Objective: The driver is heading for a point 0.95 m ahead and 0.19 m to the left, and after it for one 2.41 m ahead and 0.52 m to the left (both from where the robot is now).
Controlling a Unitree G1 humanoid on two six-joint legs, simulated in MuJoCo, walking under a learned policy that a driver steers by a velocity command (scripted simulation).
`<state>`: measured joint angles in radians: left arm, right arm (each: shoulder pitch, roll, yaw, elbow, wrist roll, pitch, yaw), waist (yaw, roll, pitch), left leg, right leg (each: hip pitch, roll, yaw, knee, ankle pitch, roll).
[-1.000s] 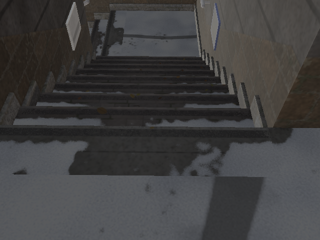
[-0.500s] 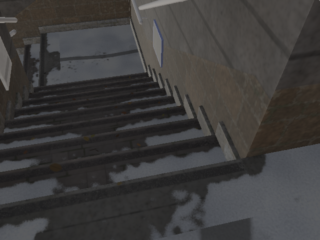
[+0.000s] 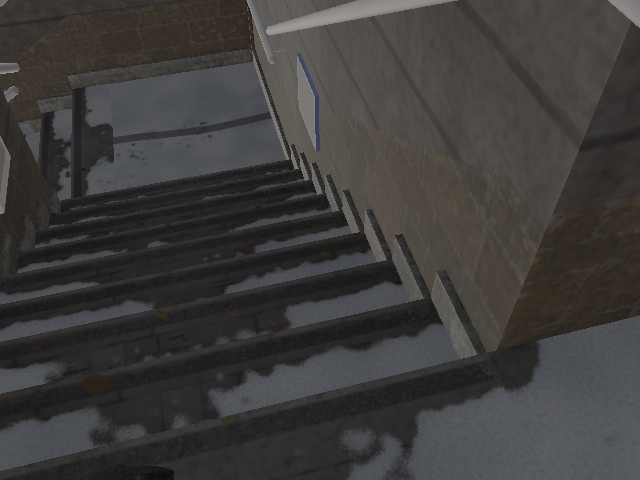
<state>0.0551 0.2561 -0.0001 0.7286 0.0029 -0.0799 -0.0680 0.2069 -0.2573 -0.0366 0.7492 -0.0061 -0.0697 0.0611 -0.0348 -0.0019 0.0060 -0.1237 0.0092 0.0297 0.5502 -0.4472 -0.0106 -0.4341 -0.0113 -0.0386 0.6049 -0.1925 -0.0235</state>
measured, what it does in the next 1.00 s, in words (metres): walks ahead: left foot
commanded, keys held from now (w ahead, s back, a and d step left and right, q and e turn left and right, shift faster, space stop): no key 0.10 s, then w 0.74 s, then no key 0.16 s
